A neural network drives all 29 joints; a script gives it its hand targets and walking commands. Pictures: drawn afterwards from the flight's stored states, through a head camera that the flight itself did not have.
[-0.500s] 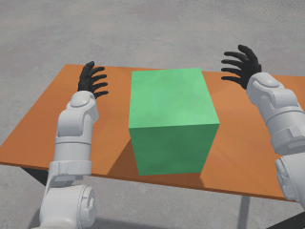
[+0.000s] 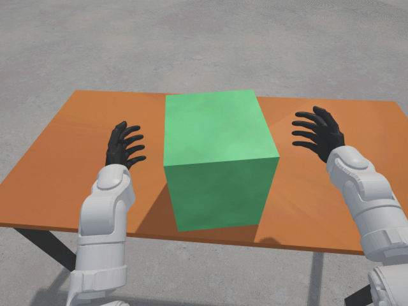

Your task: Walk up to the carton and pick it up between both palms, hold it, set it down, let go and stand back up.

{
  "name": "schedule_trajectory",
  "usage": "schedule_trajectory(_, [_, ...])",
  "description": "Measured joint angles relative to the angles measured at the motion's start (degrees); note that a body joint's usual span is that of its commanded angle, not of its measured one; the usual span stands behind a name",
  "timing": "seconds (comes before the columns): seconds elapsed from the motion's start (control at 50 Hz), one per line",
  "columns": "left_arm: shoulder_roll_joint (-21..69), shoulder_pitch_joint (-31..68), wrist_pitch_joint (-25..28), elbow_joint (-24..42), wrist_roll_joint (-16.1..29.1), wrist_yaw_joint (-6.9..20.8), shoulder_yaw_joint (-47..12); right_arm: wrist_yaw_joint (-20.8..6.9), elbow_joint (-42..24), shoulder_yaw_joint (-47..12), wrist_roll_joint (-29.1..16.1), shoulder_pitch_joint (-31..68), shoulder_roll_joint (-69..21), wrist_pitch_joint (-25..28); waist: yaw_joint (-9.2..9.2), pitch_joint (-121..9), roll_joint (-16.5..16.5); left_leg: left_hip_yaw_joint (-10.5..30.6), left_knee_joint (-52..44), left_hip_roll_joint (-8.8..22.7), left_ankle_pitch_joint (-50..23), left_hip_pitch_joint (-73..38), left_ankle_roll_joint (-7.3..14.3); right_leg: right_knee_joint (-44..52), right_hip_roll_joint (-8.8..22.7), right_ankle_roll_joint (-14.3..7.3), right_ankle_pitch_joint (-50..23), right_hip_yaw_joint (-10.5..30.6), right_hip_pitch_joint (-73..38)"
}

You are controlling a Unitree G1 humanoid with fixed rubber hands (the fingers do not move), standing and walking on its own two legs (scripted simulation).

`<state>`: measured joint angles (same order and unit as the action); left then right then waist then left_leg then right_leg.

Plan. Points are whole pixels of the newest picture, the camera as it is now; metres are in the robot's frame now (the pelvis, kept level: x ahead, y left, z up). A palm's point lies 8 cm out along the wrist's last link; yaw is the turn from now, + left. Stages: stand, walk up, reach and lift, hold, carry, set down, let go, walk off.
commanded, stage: set down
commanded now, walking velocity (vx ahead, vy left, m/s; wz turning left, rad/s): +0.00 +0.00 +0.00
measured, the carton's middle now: (214, 162) +0.44 +0.05 +0.04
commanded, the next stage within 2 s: none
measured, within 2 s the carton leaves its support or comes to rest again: neither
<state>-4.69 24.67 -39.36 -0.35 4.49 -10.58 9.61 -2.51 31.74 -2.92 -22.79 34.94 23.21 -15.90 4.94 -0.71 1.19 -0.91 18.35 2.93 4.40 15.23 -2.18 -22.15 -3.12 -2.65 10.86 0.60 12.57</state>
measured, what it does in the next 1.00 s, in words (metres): stands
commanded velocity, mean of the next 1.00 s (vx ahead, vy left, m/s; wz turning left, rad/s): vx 0.00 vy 0.00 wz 0.00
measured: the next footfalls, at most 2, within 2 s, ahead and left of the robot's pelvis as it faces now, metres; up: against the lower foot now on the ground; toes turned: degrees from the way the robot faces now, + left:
none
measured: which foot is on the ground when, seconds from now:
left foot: down 0.00-1.00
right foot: down 0.00-1.00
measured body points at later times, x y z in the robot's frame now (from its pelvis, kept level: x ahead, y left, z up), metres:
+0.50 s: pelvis +0.01 -0.01 +0.00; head +0.01 +0.00 +0.45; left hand +0.29 +0.21 +0.09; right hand +0.35 -0.19 +0.09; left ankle +0.06 +0.15 -0.74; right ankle +0.01 -0.09 -0.74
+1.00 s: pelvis +0.03 +0.00 +0.00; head +0.02 +0.00 +0.45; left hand +0.24 +0.21 +0.05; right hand +0.27 -0.20 +0.04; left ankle +0.06 +0.15 -0.74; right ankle +0.01 -0.09 -0.74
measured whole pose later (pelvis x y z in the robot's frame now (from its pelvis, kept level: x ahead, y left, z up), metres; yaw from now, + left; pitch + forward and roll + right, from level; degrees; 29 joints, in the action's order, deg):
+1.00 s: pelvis +0.03 +0.00 +0.00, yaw -1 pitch -3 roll +1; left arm -2.8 -15.8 -11.3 8.8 2.0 -9.5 2.8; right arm -3.4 3.5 -2.4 -17.8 -13.1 17.1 2.1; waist 3.7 2.5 1.6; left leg -1.9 14.2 3.0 5.3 5.9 -2.6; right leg -18.5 -3.1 -3.3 11.8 1.6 3.8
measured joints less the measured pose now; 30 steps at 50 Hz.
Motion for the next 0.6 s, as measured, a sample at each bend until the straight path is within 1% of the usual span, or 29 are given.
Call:
schedule_trajectory(0.06, [0.44,-1.43,0.09,0.08,-0.71,0.25,0.31,0.20,-1.26,-0.59,-0.06,-1.67,-0.53,0.02,-0.06,0.07,0.10,-0.20,-0.38,0.01,-0.07,-0.94,0.01,-0.17,-0.01,-0.06,0.15,0.19,-0.62])
schedule_trajectory(0.18, [0.83,-6.14,1.14,2.53,-1.19,0.84,0.13,0.87,-4.16,-0.24,0.44,-6.46,-2.12,0.66,-0.53,0.98,0.31,0.02,-0.89,-0.10,-0.11,-2.69,-0.19,-0.27,0.08,-0.27,0.54,-0.05,-2.20])
schedule_trajectory(0.26, [0.77,-10.24,2.21,6.13,-0.52,0.66,-0.96,1.30,-8.64,0.63,1.27,-11.05,-3.02,1.60,-0.94,1.46,0.37,0.23,-0.80,-0.13,0.08,-3.08,-0.31,-0.35,0.10,-0.37,0.81,-0.26,-2.66])
schedule_trajectory(0.36, [0.88,-14.79,3.57,8.76,-0.49,0.98,-1.29,2.43,-14.01,0.46,1.53,-16.56,-3.82,2.75,-1.32,1.99,0.59,-0.05,-1.32,-0.09,0.21,-4.19,-0.33,-0.11,0.07,-0.39,0.98,0.03,-3.53])
schedule_trajectory(0.48, [1.49,-20.44,5.31,12.61,-0.99,1.35,-2.00,2.87,-18.73,0.33,1.41,-22.98,-4.18,4.32,-1.52,2.80,0.60,-0.35,-1.83,0.03,0.46,-5.80,-0.56,0.61,-0.05,-0.55,1.04,0.35,-5.14])
schedule_trajectory(0.6, [1.86,-26.09,9.16,14.21,-1.29,1.77,-2.75,3.00,-24.22,0.54,2.31,-30.06,-5.05,6.59,-1.60,3.49,0.48,-0.58,-2.51,0.06,0.47,-6.99,-0.52,1.28,-0.08,-0.56,0.99,0.58,-6.24])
